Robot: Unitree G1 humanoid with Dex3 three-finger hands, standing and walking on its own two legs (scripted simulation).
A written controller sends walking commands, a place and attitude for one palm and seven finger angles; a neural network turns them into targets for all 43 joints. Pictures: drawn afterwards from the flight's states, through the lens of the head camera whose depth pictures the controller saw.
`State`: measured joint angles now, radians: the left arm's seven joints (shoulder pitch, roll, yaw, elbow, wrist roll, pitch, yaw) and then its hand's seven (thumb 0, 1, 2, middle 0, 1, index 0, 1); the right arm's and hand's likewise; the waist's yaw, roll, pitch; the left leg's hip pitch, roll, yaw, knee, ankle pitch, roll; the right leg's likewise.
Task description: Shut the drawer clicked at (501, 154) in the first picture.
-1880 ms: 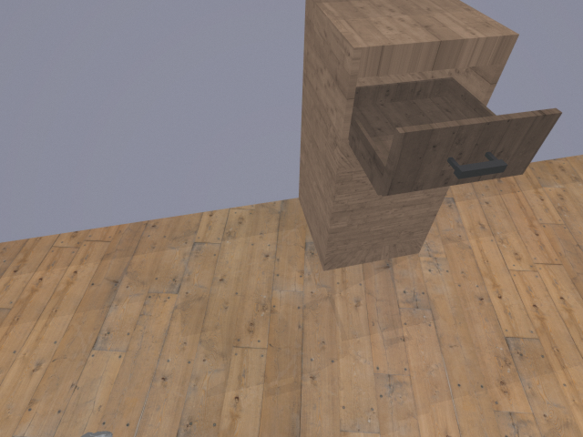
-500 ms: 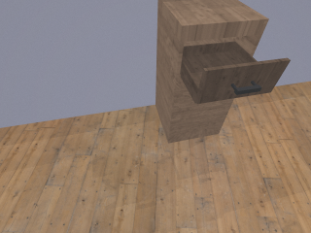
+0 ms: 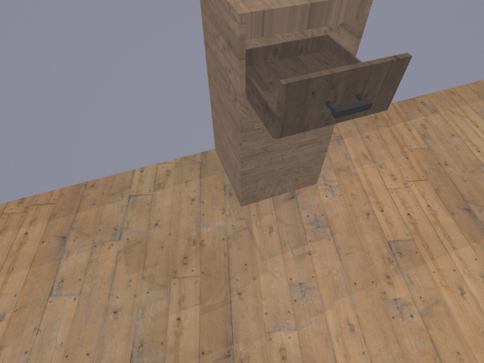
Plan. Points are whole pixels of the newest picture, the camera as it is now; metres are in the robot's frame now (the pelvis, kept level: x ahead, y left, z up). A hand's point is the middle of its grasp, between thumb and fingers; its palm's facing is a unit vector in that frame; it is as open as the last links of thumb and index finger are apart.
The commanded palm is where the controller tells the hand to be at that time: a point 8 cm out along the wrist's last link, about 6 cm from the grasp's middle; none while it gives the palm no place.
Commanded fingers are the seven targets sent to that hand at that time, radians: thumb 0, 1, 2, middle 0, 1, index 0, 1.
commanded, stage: walk to a spot facing it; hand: left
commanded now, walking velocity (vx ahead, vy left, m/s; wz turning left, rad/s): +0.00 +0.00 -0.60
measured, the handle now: (347, 104) +0.77 -0.22 -0.01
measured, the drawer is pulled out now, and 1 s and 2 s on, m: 0.24 0.24 0.24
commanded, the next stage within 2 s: none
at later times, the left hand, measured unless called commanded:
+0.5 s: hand out of the picture +0.06 +0.21 -0.15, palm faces -0.14 -0.96 -0.25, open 7.4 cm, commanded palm none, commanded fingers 0.00 0.90 0.90 -0.20 -0.30 -0.20 -0.30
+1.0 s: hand (184, 350) +0.16 +0.13 -0.15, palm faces -0.57 -0.79 -0.23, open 7.4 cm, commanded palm none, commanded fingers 0.00 0.90 0.90 -0.20 -0.30 -0.20 -0.30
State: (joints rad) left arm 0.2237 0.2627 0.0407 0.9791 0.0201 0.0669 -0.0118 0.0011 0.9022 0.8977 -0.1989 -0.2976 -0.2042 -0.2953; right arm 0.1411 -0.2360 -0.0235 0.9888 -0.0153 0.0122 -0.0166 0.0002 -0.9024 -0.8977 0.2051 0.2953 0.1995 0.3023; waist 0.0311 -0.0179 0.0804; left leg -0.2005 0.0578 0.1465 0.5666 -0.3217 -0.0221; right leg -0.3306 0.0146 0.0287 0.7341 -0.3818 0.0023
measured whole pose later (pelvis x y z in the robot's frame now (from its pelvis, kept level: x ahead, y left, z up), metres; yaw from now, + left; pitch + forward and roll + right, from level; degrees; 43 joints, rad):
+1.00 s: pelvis -0.05 +0.02 +0.00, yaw -35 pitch +0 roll -1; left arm 0.13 0.24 0.07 0.89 0.02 0.06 -0.04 0.00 0.90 0.90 -0.20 -0.30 -0.20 -0.29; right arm 0.30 -0.23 -0.05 0.95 -0.02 0.00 -0.01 0.00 -0.90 -0.90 0.21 0.30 0.20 0.30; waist -0.03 0.01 0.09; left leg -0.21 0.17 0.25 0.63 -0.38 -0.03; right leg -0.27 -0.03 -0.07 0.61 -0.30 0.02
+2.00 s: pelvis +0.09 -0.18 -0.02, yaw -69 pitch -1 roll -1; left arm 0.06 0.21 0.07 0.93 0.02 -0.04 -0.03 0.00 0.91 0.90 -0.20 -0.30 -0.20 -0.29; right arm 0.51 -0.13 -0.03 1.13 -0.01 -0.02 -0.01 0.00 -0.90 -0.90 0.20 0.30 0.20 0.30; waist -0.05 -0.02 0.12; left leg -0.14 0.19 0.19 1.14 -0.52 -0.05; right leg -0.45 0.01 -0.17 0.70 -0.21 -0.12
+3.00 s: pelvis +0.20 -0.59 -0.01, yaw -88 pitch -1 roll +0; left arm 0.10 0.20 0.08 0.99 0.02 -0.06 -0.02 0.00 0.91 0.90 -0.19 -0.30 -0.20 -0.29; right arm 0.47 -0.12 -0.04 1.16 -0.01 -0.02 0.00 0.00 -0.91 -0.90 0.20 0.29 0.20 0.30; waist -0.05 0.01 0.09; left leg -0.18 0.17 0.18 1.04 -0.51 -0.04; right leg -0.40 -0.03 -0.16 0.66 -0.24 -0.08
